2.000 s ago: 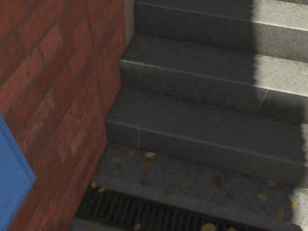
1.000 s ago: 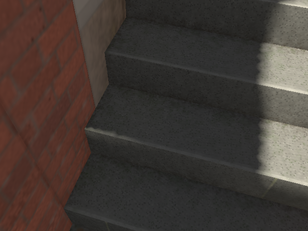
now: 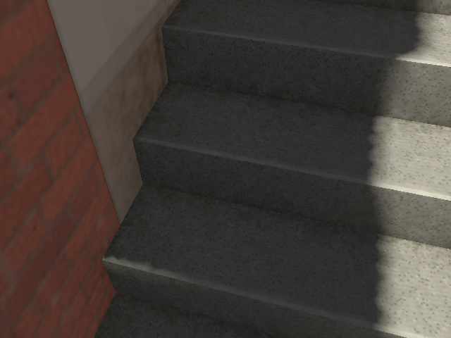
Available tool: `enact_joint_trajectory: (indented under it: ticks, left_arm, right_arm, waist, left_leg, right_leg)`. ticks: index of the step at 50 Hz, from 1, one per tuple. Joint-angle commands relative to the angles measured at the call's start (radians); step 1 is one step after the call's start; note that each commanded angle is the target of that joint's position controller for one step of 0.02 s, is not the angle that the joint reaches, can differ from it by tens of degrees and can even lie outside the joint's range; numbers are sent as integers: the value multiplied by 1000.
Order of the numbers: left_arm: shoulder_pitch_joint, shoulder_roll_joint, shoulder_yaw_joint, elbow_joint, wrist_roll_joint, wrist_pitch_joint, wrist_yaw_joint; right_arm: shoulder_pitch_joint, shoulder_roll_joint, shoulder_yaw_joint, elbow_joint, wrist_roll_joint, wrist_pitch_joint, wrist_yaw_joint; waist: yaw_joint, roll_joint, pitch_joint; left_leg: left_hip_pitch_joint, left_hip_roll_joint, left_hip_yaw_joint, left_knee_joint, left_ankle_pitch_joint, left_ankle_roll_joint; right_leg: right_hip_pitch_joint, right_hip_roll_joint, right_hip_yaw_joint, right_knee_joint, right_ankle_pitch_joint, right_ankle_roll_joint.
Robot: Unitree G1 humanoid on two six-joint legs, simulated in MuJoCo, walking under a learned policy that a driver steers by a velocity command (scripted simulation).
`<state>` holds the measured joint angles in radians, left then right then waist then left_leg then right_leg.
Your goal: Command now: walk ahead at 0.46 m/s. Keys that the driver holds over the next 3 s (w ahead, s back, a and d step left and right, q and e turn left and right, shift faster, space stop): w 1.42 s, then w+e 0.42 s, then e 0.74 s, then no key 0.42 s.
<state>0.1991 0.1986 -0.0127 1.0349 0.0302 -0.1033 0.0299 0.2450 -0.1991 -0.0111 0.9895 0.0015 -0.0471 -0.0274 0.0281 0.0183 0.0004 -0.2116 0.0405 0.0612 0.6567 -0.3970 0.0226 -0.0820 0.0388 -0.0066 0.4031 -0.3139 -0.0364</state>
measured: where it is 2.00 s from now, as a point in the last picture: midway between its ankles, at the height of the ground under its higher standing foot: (277, 110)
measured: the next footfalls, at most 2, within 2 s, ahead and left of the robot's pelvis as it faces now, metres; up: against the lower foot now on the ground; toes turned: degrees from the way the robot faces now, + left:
left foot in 0.20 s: +0.09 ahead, +0.11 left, +0.00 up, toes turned +6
right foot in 0.66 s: +0.30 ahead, -0.11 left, +0.17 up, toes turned -6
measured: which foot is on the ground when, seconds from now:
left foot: up 0.00-0.18, down 0.20-0.66, up 0.68-1.00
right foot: down 0.00-0.20, up 0.22-0.64, down 0.66-1.00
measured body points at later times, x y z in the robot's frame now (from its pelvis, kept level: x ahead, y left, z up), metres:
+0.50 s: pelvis +0.10 +0.02 +0.01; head +0.13 +0.03 +0.45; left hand +0.29 +0.18 -0.11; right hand -0.05 -0.21 -0.12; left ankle +0.05 +0.10 -0.74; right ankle +0.17 -0.11 -0.42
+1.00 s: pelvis +0.34 -0.04 +0.17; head +0.37 -0.06 +0.61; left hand +0.25 +0.20 +0.03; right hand +0.53 -0.22 +0.06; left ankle +0.41 +0.10 -0.29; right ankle +0.26 -0.10 -0.57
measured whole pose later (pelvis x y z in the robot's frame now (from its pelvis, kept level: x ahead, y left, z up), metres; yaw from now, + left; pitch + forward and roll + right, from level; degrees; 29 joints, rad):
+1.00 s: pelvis +0.34 -0.04 +0.17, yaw -1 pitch +3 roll +1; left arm 0.49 0.17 0.03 1.09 0.02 -0.13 0.01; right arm 0.10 -0.08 0.00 0.66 -0.04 0.00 -0.06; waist 0.03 0.03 -0.01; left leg -1.20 -0.07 -0.08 1.98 -0.22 0.11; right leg -0.18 0.03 -0.10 0.48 -0.36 -0.08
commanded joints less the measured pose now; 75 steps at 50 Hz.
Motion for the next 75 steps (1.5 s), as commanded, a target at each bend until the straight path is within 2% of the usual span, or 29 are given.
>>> enact_joint_trajectory:
  ticks: [1,7,9,10,11,13,15,18,24,30,31,33,34,35,36,38,40,44,49,53,56,58,59,60,61,63,66,70,75]
  left_arm:
    - [157,169,45,4,17,8,3]
    - [3,180,47,-54,-40,-1,4]
    - [-72,132,37,-77,-66,4,-4]
    - [-75,45,16,-90,-49,8,-8]
    - [69,57,25,-66,-35,16,-6]
    - [-3,75,32,-107,0,17,-15]
    - [-3,34,31,-119,8,29,-33]
    - [-110,-70,-1,-218,-9,52,-24]
    - [-351,-79,-43,-482,-15,72,8]
    - [-240,-137,-57,-445,-6,104,-17]
    - [-132,-121,-39,-404,-16,91,-16]
    - [105,-38,1,-356,-4,74,-9]
    - [207,68,40,-311,7,64,-2]
    - [313,228,92,-240,10,85,16]
    - [165,224,102,-245,-9,82,24]
    - [12,80,70,-189,-11,65,5]
    - [39,-73,29,-104,11,40,-14]
    - [85,-8,37,-28,-14,-17,-47]
    - [300,118,67,23,-14,-53,-19]
    - [428,40,51,55,-30,-37,-14]
    - [408,86,47,38,-84,-26,20]
    - [346,298,94,1,-115,-68,-2]
    - [319,290,108,-20,-134,-85,-30]
    - [326,218,105,-83,-121,-88,-72]
    - [251,186,120,-96,-16,-82,-95]
    - [112,-37,72,-233,42,-35,-74]
    - [30,-180,9,-328,25,25,-29]
    - [-118,-187,-17,-400,-37,84,2]
    - [-392,-137,-41,-587,-14,137,-13]
  right_arm:
    - [-67,-70,-13,-83,-18,4,-20]
    - [124,-54,-20,-49,-21,5,-36]
    - [303,-76,-30,19,-36,-10,-42]
    - [398,-177,-48,49,-66,-11,-45]
    - [370,-298,-81,35,-56,8,-38]
    - [152,-183,-62,5,-32,18,-16]
    - [171,-77,-25,26,-48,8,-7]
    - [281,-98,-23,99,-48,-15,-6]
    - [268,-104,11,113,-15,-32,-15]
    - [287,-153,-13,49,4,-6,-66]
    - [295,-183,-18,32,-18,-7,-56]
    - [238,-233,-44,-18,-4,-10,-16]
    - [174,-176,-43,-96,25,-22,12]
    - [65,-73,-36,-160,-18,-31,43]
    - [67,-8,-40,-184,-66,-30,43]
    - [28,52,-25,-262,-68,-5,18]
    - [78,97,-10,-280,-53,12,-11]
    - [5,78,1,-345,-28,51,-33]
    - [-164,72,-1,-381,-39,43,-46]
    - [-456,113,45,-522,-29,35,-22]
    - [-382,105,72,-506,27,44,-12]
    - [93,-25,9,-341,17,67,-21]
    - [255,-113,-25,-243,-13,68,-21]
    - [313,-233,-68,-210,-65,74,-39]
    - [191,-225,-75,-178,-41,96,-55]
    - [42,-132,-63,-98,18,36,-53]
    - [111,50,-19,39,-31,-41,-40]
    - [181,14,-4,49,2,-99,-2]
    - [260,-70,-7,23,27,-112,-37]
  waist:
    - [39,-133,67]
    - [-130,-177,-35]
    - [-214,-38,-64]
    - [-222,223,-68]
    - [-136,206,-65]
    - [-43,76,202]
    - [-23,11,175]
    - [-30,2,132]
    - [-11,4,184]
    - [-30,27,-64]
    - [28,97,-136]
    - [142,214,-314]
    - [180,39,-296]
    - [204,-319,-273]
    - [103,-175,-186]
    - [-42,-30,112]
    - [-111,15,123]
    - [-127,-40,133]
    - [-27,-127,37]
    - [23,-67,119]
    - [-13,-87,-75]
    - [-230,-250,-417]
    - [-280,-198,-531]
    - [-276,141,-578]
    - [-222,195,-503]
    - [-66,-81,-136]
    - [3,-103,81]
    - [14,-8,134]
    - [6,45,102]
  left_leg:
    - [-355,9,1,237,-227,27]
    - [80,-64,104,-52,100,51]
    - [280,-38,62,-299,297,44]
    - [371,189,-264,-434,359,71]
    - [262,358,-630,-553,117,200]
    - [59,355,-515,-593,-372,288]
    - [58,245,-356,-540,-250,243]
    - [48,224,-266,-484,-173,221]
    - [-76,197,-146,-571,-237,161]
    - [96,151,81,-573,1055,192]
    - [157,202,76,-401,1606,204]
    - [232,231,67,27,1828,199]
    - [-129,124,42,363,1419,143]
    - [-411,-105,-86,752,282,112]
    - [-562,-106,-353,1066,298,110]
    - [-721,-54,-223,1271,340,94]
    - [-786,-82,-248,1350,288,98]
    - [-823,-124,-183,1173,332,82]
    - [-1213,-97,-134,1501,94,93]
    - [-1215,4,35,1164,-25,127]
    - [-407,-63,233,517,32,137]
    - [-61,-156,168,423,-38,165]
    - [132,-116,-58,303,-44,201]
    - [270,165,-686,-79,-365,376]
    - [154,235,-1114,-428,-664,385]
    - [-115,242,-876,-359,-547,220]
    - [-237,132,-401,-232,-17,150]
    - [-240,121,-206,-353,66,123]
    - [-209,134,-96,-642,172,128]
  right_leg:
    - [207,-361,311,-129,679,-237]
    - [-13,-205,73,37,1049,-174]
    - [-161,-111,24,365,747,-118]
    - [-400,11,-22,729,93,-73]
    - [-538,75,104,1034,-187,-77]
    - [-773,-47,96,1244,-130,-78]
    - [-878,-53,48,1434,-84,-65]
    - [-1097,-40,33,1742,-95,-63]
    - [-1285,-62,29,1617,-142,-42]
    - [-592,-54,-200,991,-206,-87]
    - [-479,15,-237,986,-246,-104]
    - [-259,74,-142,680,-303,-150]
    - [-97,-136,331,406,-461,-226]
    - [-49,-332,980,-195,-682,-262]
    - [-143,-382,1119,-252,-776,-206]
    - [-423,-336,735,-55,-637,-133]
    - [-467,-244,389,17,-273,-78]
    - [-462,-140,57,-61,119,-41]
    - [53,-269,144,-137,277,-158]
    - [46,-224,84,-299,206,-109]
    - [-158,-199,-10,-368,1135,-174]
    - [61,-291,-36,133,1867,-182]
    - [-42,-248,0,373,1700,-153]
    - [-304,-49,89,819,1089,-87]
    - [-452,90,144,1269,305,-58]
    - [-717,53,178,1617,337,-51]
    - [-997,61,199,1842,237,-101]
    - [-1237,44,111,1867,64,-119]
    - [-1197,-98,-70,1535,31,-121]
Over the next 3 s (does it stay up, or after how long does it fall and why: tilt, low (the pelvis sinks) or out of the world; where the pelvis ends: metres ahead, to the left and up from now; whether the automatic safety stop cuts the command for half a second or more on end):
stays up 1.10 -0.23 0.68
